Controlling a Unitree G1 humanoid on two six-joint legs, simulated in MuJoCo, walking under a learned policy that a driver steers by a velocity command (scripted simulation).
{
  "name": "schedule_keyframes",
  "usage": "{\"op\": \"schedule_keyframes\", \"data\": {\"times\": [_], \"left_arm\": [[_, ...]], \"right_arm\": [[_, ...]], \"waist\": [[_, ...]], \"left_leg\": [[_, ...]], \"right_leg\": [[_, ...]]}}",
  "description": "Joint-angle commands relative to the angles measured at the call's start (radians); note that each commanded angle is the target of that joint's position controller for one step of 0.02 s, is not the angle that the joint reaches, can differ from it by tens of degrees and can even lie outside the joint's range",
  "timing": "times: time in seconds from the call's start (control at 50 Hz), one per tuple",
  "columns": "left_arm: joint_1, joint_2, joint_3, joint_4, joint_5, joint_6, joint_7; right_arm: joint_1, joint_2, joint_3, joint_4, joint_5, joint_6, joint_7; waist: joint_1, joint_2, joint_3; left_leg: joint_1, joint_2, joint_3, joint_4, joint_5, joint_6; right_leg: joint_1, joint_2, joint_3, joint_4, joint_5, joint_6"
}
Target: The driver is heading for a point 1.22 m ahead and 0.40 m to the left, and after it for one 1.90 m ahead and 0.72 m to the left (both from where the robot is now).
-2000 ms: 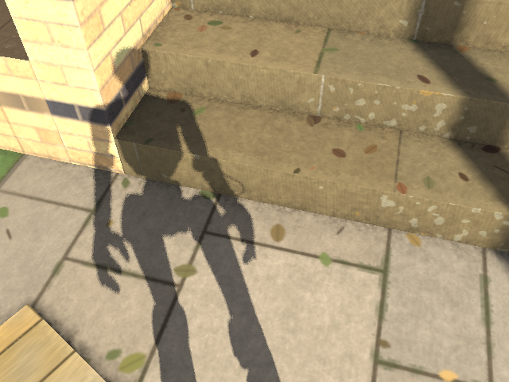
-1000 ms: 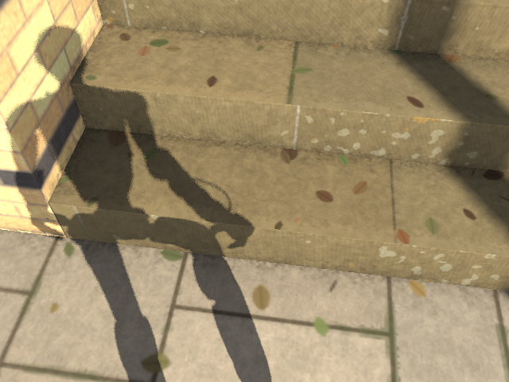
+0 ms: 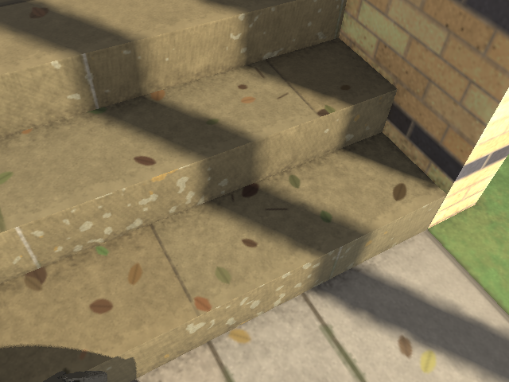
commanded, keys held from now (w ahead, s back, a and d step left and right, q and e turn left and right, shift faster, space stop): w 0.08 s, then w+q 0.58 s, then q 0.34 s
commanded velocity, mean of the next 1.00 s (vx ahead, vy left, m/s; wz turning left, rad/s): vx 0.41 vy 0.00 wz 0.36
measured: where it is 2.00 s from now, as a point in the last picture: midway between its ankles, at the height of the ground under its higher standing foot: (181, 302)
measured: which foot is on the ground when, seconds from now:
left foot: down 0.00-0.14, up 0.16-0.60, down 0.62-1.00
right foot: up 0.00-0.10, down 0.12-0.60, up 0.62-1.00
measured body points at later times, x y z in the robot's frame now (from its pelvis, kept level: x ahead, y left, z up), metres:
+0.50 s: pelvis +0.26 -0.05 +0.00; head +0.29 -0.04 +0.45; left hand +0.28 +0.23 -0.12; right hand +0.45 -0.27 -0.11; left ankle +0.38 +0.09 -0.68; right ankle +0.21 -0.14 -0.74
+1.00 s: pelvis +0.44 +0.00 +0.00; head +0.48 +0.04 +0.45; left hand +0.55 +0.28 -0.09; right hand +0.55 -0.26 -0.11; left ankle +0.36 +0.05 -0.74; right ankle +0.51 -0.10 -0.44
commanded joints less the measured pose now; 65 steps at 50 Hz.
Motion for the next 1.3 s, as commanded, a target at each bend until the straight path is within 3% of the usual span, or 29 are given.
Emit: {"op": "schedule_keyframes", "data": {"times": [0.02,0.08,0.12,0.14,0.16,0.18,0.2,0.28,0.36,0.38,0.4,0.48,0.56,0.6,0.62,0.64,0.66,0.68,0.76,0.86,1.0,1.1,1.14,1.18,1.2,1.22,1.24,1.26,1.3], "left_arm": [[-0.195,0.01,-0.012,-0.133,-0.01,-0.033,-0.025],[-0.171,0.06,0.007,-0.146,-0.008,-0.042,-0.032],[0.101,0.138,0.052,-0.076,-0.001,-0.039,-0.016],[0.302,0.213,0.076,-0.036,0.013,-0.027,0.006],[0.318,0.287,0.08,-0.022,0.03,-0.027,0.008],[0.333,0.186,0.059,-0.029,0.038,-0.029,0.008],[0.257,0.159,0.044,-0.018,0.031,-0.034,0.008],[0.076,0.072,0.024,0.007,0.03,-0.064,0.001],[0.051,0.083,0.034,0.052,0.034,-0.081,0.011],[0.133,0.063,0.012,0.111,0.058,-0.071,0.005],[0.127,0.068,0.014,0.116,0.057,-0.068,0.003],[0.115,0.097,0.017,0.12,0.055,-0.062,0.009],[0.122,0.135,0.02,0.124,0.059,-0.037,0.025],[0.097,0.146,0.02,0.125,0.034,-0.006,0.026],[0.067,0.134,0.016,0.112,0.026,-0.002,0.025],[0.146,-0.027,-0.022,0.078,0.056,-0.006,0.022],[0.166,0.008,-0.027,0.052,0.072,-0.004,0.022],[0.092,0.035,-0.024,0.05,0.072,-0.009,0.025],[0.083,0.033,-0.022,0.051,0.079,0.027,0.026],[0.003,-0.018,-0.036,0.005,0.066,0.061,0.036],[-0.33,-0.084,-0.084,-0.209,0.083,0.066,0.065],[-0.363,-0.105,-0.107,-0.325,0.083,0.106,0.058],[-0.328,-0.121,-0.115,-0.332,0.055,0.125,0.061],[-0.016,-0.105,-0.082,-0.189,0.025,0.112,0.064],[0.145,-0.032,-0.04,-0.148,0.028,0.097,0.069],[0.245,0.105,0.005,-0.121,0.068,0.082,0.082],[0.111,0.187,0.01,-0.168,0.124,0.055,0.102],[-0.023,0.067,-0.023,-0.213,0.084,0.049,0.105],[-0.189,-0.104,-0.066,-0.172,0.026,0.046,0.1]], "right_arm": [[0.009,-0.202,-0.036,-0.037,0.016,-0.004,-0.002],[0.001,-0.234,-0.042,-0.029,0.023,0.01,-0.002],[-0.011,-0.228,-0.035,-0.027,0.021,0.013,-0.009],[-0.028,-0.185,-0.016,-0.065,-0.005,0.004,-0.01],[0.098,-0.04,0.028,-0.087,-0.011,-0.016,0.005],[0.018,-0.175,-0.01,-0.063,0.026,-0.031,0.012],[-0.081,-0.196,-0.021,-0.106,0.048,-0.032,0.012],[-0.065,-0.12,-0.016,-0.081,0.018,0.017,-0.003],[-0.126,-0.087,-0.016,-0.11,0.015,0.043,-0.007],[-0.148,-0.06,-0.004,-0.115,-0.084,0.061,0.026],[-0.169,-0.042,0.0,-0.129,-0.084,0.064,0.042],[-0.269,-0.05,0.017,-0.164,-0.042,0.07,0.064],[-0.243,-0.094,-0.002,-0.187,-0.064,0.072,0.035],[-0.056,-0.078,-0.012,-0.137,-0.058,0.051,0.026],[0.048,-0.132,-0.036,-0.115,-0.064,0.042,0.021],[-0.01,-0.276,-0.06,-0.121,-0.062,0.039,0.013],[0.028,-0.314,-0.08,-0.145,-0.026,0.044,0.015],[-0.02,-0.263,-0.073,-0.149,-0.022,0.051,0.005],[-0.134,-0.124,-0.027,-0.165,-0.02,0.049,-0.011],[0.014,-0.163,-0.043,-0.129,-0.031,0.046,-0.032],[0.148,-0.155,-0.022,-0.082,-0.045,0.044,-0.056],[0.111,-0.186,-0.02,-0.039,-0.034,0.062,-0.065],[0.102,-0.222,-0.042,-0.056,-0.014,0.078,-0.07],[-0.051,-0.239,-0.054,-0.13,-0.008,0.077,-0.057],[-0.116,-0.276,-0.071,-0.151,0.02,0.051,-0.038],[-0.216,-0.22,-0.064,-0.245,0.035,0.031,-0.004],[-0.08,-0.118,-0.043,-0.195,0.042,0.032,0.009],[-0.002,-0.136,-0.051,-0.179,0.022,0.044,0.038],[-0.104,-0.062,-0.012,-0.243,0.018,0.113,-0.01]], "waist": [[-0.012,0.157,0.115],[0.049,0.194,0.077],[0.212,0.194,-0.096],[0.292,0.095,-0.256],[0.185,-0.22,-0.442],[0.25,-0.108,-0.433],[0.219,-0.097,-0.235],[0.072,-0.036,-0.061],[0.054,-0.01,0.015],[0.047,0.054,0.064],[0.045,0.014,0.072],[0.078,-0.046,0.027],[0.07,-0.041,-0.042],[-0.017,-0.005,-0.132],[-0.077,0.058,-0.104],[0.069,0.32,-0.033],[0.027,0.247,-0.203],[0.035,0.132,-0.09],[0.121,0.04,-0.005],[0.047,0.144,-0.072],[-0.02,0.115,0.033],[0.017,0.138,0.006],[0.031,0.166,-0.061],[0.166,0.257,-0.266],[0.27,0.24,-0.332],[0.329,-0.099,-0.397],[0.21,-0.541,-0.575],[0.146,-0.341,-0.446],[0.039,-0.103,-0.035]], "left_leg": [[-0.041,0.229,-0.122,-0.082,0.384,0.156],[0.025,0.26,-0.104,0.028,0.718,0.136],[-0.064,0.215,-0.07,0.34,0.989,0.1],[-0.33,0.166,-0.062,0.653,0.64,0.065],[-0.665,-0.016,-0.134,0.993,-0.237,0.021],[-0.739,0.001,-0.271,1.102,-0.24,0.029],[-0.807,0.044,-0.235,1.1,-0.139,0.032],[-0.61,0.135,-0.211,0.992,0.06,0.005],[-0.681,0.126,-0.224,0.918,0.161,-0.022],[-0.637,0.093,-0.14,0.85,0.194,-0.018],[-0.609,0.088,-0.117,0.76,0.26,-0.013],[-0.486,0.071,-0.056,0.582,0.324,0.02],[-0.452,-0.011,0.01,0.526,0.062,0.106],[-0.234,-0.097,0.034,0.321,0.131,0.145],[-0.089,-0.062,-0.074,0.208,0.207,0.157],[0.012,0.212,-0.463,0.253,0.797,0.233],[0.102,0.325,-0.758,0.104,0.681,0.405],[0.005,0.328,-0.689,0.067,0.493,0.417],[-0.245,0.163,-0.394,0.127,0.807,0.29],[-0.07,0.14,-0.402,0.165,0.966,0.305],[0.136,0.217,-0.576,0.125,0.532,0.293],[-0.056,0.127,-0.543,0.016,0.636,0.232],[-0.047,0.154,-0.496,-0.067,0.897,0.205],[-0.149,0.107,-0.345,0.132,1.613,0.136],[-0.195,0.099,-0.334,0.337,1.699,0.102],[-0.467,-0.075,-0.317,0.693,0.958,0.03],[-0.532,-0.269,-0.496,1.246,-0.111,-0.02],[-0.612,-0.235,-0.494,1.472,-0.185,-0.055],[-0.775,-0.125,-0.26,1.501,-0.159,-0.062]], "right_leg": [[0.009,0.027,-0.095,-0.143,-0.005,-0.016],[0.143,0.076,-0.124,-0.231,-0.108,-0.082],[0.558,0.118,-0.129,-0.303,-0.024,-0.152],[0.93,-0.076,0.075,-0.237,0.047,-0.205],[1.202,-0.351,0.579,-0.361,-0.143,-0.343],[1.137,-0.335,0.633,-0.448,-0.232,-0.324],[0.985,-0.297,0.438,-0.472,-0.157,-0.276],[0.569,-0.184,0.106,-0.618,0.065,-0.229],[0.521,-0.171,-0.067,-0.669,0.203,-0.219],[0.448,-0.157,-0.126,-0.661,0.278,-0.194],[0.435,-0.123,-0.187,-0.641,0.307,-0.171],[0.48,-0.154,-0.237,-0.59,0.248,-0.158],[0.701,-0.209,-0.246,-0.364,0.708,-0.141],[0.668,-0.169,-0.287,-0.003,0.728,-0.11],[0.467,-0.111,-0.282,0.293,0.402,-0.066],[0.108,0.055,-0.255,0.641,-0.473,-0.002],[-0.015,0.095,-0.054,0.771,-0.436,0.014],[-0.084,0.047,-0.036,0.803,-0.359,0.029],[-0.033,0.024,-0.056,0.803,-0.277,0.035],[-0.21,0.079,-0.111,0.939,-0.305,0.041],[-0.832,0.064,-0.04,1.384,-0.586,-0.024],[-0.526,0.051,-0.103,0.952,-0.434,0.002],[-0.231,0.057,-0.12,0.652,-0.533,-0.033],[0.31,0.146,-0.15,0.471,-0.499,-0.077],[0.518,0.141,-0.096,0.327,-0.349,-0.105],[0.701,-0.094,0.326,0.027,-0.133,-0.202],[0.672,-0.335,0.947,-0.372,0.014,-0.362],[0.498,-0.351,0.937,-0.391,-0.16,-0.353],[0.169,-0.25,0.515,-0.311,-0.453,-0.227]]}}
Velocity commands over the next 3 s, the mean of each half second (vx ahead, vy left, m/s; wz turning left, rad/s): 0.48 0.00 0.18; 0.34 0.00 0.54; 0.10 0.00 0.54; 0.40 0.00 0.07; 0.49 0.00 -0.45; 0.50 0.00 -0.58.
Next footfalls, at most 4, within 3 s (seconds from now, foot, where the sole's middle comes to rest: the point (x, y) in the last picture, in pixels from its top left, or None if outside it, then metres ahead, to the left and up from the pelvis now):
0.12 right None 0.25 -0.14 -0.78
0.62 left None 0.40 0.06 -0.78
1.20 right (232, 260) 0.74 -0.01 -0.60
1.86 left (126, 327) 0.57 0.24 -0.60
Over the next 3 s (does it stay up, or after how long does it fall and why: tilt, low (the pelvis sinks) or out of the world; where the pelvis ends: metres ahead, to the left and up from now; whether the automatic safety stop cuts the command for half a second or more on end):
stays up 1.07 0.62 0.49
